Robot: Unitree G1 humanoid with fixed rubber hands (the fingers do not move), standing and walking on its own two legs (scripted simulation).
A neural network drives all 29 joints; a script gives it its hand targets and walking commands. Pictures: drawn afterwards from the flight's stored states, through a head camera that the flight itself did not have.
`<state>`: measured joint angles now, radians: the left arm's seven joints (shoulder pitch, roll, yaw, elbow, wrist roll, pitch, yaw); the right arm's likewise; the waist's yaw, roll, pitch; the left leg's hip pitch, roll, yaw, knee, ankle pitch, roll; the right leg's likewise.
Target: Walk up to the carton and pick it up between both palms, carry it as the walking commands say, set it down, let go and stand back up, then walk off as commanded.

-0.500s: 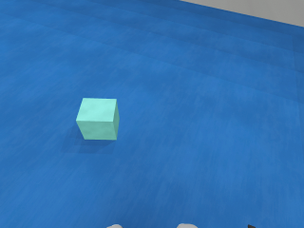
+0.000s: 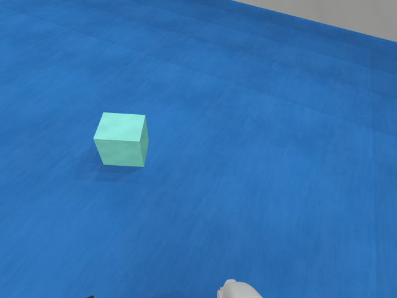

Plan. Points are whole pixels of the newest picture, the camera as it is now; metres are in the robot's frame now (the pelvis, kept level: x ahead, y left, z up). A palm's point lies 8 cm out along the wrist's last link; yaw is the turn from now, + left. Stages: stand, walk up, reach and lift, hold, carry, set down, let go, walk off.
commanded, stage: walk off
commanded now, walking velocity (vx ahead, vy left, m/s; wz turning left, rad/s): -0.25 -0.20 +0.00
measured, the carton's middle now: (124, 140) +1.03 +0.39 -0.64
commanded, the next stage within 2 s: stand in 1.34 s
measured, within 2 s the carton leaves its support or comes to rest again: neither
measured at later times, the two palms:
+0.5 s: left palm out of the picture -0.01 +0.18 -0.13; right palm out of the picture -0.02 -0.38 -0.10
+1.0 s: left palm out of the picture -0.10 +0.09 -0.14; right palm out of the picture -0.15 -0.45 -0.11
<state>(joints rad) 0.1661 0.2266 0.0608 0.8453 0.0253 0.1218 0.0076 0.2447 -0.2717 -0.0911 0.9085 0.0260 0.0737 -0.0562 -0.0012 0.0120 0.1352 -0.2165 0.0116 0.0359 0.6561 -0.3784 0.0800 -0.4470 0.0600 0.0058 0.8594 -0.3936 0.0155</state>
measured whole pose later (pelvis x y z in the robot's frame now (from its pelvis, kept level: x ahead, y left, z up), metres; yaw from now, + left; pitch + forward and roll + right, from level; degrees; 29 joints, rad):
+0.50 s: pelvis -0.09 -0.10 +0.00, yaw -1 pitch -3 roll -1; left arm 0.17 0.31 0.06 0.86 0.02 0.13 -0.03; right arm 0.18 -0.27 -0.09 0.89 0.03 0.04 -0.06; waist 0.00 -0.01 0.13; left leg -0.33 0.10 0.00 0.53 -0.16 -0.02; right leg -0.37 0.00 0.05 0.90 -0.37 0.08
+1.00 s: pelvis -0.20 -0.16 -0.01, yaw -1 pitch -4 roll -3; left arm 0.16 0.22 0.05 0.84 0.03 0.13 0.01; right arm 0.22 -0.28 -0.09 0.91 0.03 0.07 -0.06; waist 0.00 0.00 0.15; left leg -0.23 -0.01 0.04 0.68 -0.38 0.07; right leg -0.44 0.06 0.01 0.81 -0.38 0.00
